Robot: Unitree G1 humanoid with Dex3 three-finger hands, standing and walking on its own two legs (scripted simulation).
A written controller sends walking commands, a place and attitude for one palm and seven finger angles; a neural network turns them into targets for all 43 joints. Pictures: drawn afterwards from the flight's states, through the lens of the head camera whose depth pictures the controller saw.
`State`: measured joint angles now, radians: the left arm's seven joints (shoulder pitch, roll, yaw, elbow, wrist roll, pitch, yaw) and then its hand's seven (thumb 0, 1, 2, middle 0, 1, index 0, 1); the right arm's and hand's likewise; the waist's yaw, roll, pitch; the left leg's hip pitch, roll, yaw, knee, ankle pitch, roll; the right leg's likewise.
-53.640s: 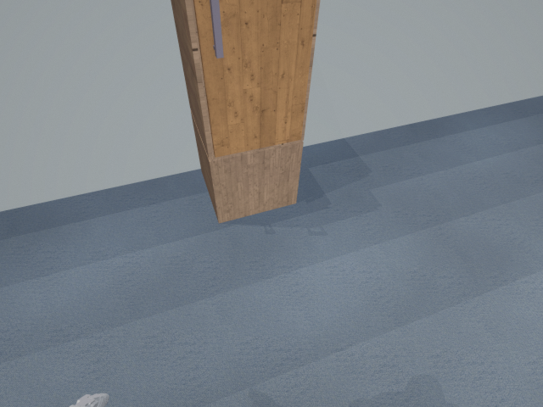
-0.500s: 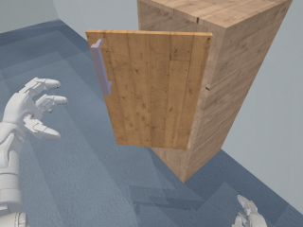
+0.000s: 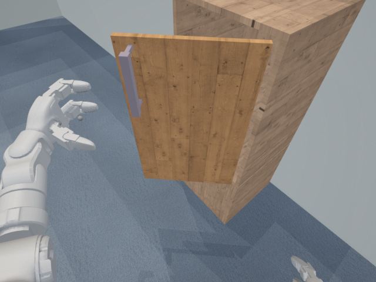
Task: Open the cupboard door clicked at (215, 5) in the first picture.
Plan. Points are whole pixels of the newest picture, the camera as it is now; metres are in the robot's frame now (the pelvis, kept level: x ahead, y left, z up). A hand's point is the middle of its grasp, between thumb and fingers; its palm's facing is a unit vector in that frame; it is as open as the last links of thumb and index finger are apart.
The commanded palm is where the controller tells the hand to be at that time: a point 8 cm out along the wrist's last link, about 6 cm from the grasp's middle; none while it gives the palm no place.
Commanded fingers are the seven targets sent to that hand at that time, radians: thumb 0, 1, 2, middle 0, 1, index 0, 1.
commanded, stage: move the hooked fingers beside the handle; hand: left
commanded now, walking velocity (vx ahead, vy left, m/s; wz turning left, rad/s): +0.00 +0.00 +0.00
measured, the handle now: (133, 83) +0.54 +0.16 +0.15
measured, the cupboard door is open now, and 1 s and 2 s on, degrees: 45 44 44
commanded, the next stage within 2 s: slide the fingers in behind the handle in 1.50 s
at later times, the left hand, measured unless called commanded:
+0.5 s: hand (102, 96) +0.47 +0.21 +0.16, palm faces -0.03 -1.00 -0.01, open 14.0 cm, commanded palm +0.45 +0.27 +0.15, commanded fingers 0.00 -0.50 0.30 -0.30 -1.20 -0.30 -1.20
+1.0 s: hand (106, 92) +0.49 +0.21 +0.15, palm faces -0.03 -1.00 +0.00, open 14.0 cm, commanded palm +0.47 +0.26 +0.15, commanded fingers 0.00 -0.50 0.30 -0.30 -1.20 -0.30 -1.20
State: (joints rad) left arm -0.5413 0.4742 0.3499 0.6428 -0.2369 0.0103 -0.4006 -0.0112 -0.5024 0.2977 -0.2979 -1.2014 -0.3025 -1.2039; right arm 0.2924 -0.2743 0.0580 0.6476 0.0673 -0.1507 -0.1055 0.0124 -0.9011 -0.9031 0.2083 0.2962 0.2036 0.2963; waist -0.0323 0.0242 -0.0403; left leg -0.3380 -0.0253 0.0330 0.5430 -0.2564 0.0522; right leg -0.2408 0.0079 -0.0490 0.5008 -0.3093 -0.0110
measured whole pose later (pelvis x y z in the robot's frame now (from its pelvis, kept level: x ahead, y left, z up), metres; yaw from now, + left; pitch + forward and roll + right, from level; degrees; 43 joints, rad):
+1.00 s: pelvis +0.02 -0.02 -0.01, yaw -2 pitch +10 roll -1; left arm -0.85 0.62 0.43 1.12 -0.16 -0.16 -0.43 -0.01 -0.50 0.30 -0.30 -1.20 -0.30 -1.21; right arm 0.41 -0.30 0.02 0.66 0.05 0.02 -0.07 0.01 -0.90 -0.90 0.21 0.30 0.20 0.30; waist -0.12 0.03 -0.08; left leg -0.49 0.02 0.05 0.62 -0.31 0.03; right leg -0.40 0.05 -0.03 0.57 -0.35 -0.04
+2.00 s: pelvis +0.00 +0.00 -0.01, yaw -2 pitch +11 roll -2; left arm -0.93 0.53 0.37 1.12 -0.16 -0.19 -0.33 -0.01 -0.50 0.30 -0.30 -1.20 -0.30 -1.20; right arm 0.42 -0.30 0.03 0.67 0.04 0.00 -0.06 0.01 -0.90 -0.90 0.21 0.30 0.20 0.30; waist -0.13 0.03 -0.08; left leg -0.56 0.01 0.04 0.68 -0.31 0.05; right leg -0.46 0.04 -0.04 0.61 -0.35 -0.02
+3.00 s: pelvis +0.01 -0.03 -0.01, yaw -1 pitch +9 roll -1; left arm -0.91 0.43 0.31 1.09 -0.15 -0.17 -0.21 -0.01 -0.50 0.30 -0.28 -1.20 -0.29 -1.20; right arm 0.41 -0.29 0.02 0.69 0.04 -0.01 -0.05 0.01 -0.90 -0.90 0.21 0.30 0.20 0.30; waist -0.11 0.04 -0.07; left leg -0.51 0.02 0.03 0.65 -0.30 0.02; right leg -0.42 0.05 -0.05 0.61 -0.35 -0.05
